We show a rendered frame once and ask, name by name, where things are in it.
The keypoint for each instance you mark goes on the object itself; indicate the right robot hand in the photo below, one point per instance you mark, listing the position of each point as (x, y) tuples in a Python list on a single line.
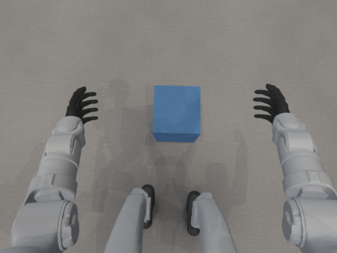
[(276, 101)]

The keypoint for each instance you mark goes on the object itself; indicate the left robot shin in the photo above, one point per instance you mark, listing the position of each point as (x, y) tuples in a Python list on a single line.
[(139, 190)]

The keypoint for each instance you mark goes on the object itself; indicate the robot left upper arm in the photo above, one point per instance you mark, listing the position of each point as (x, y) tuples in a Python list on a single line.
[(45, 227)]

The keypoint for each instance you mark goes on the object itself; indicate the right robot forearm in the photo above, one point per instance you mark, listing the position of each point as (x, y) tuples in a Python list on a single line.
[(304, 174)]

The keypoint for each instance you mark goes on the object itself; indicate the left robot hand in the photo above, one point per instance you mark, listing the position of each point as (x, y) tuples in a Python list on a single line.
[(76, 105)]

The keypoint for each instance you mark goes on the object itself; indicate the left robot forearm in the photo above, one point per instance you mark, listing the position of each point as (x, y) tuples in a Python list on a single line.
[(56, 177)]

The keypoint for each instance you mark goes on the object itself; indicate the carton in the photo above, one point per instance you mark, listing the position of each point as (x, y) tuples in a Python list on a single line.
[(176, 113)]

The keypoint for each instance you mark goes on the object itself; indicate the robot right upper arm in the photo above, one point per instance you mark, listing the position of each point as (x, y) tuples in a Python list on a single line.
[(311, 224)]

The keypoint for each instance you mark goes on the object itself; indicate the right robot foot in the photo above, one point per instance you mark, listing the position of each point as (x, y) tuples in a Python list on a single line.
[(191, 197)]

